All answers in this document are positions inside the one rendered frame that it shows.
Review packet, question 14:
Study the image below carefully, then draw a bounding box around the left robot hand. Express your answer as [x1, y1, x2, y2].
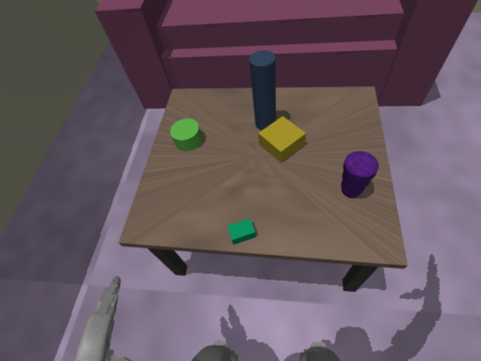
[75, 276, 131, 361]

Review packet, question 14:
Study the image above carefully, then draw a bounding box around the sofa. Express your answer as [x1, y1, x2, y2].
[95, 0, 478, 109]

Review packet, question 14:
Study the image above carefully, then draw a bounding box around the coffee table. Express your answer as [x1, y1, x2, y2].
[119, 86, 407, 292]

